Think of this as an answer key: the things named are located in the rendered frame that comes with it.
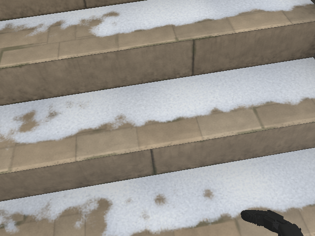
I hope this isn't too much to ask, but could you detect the right robot hand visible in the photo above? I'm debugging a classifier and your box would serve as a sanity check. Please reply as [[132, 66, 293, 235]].
[[240, 209, 303, 236]]

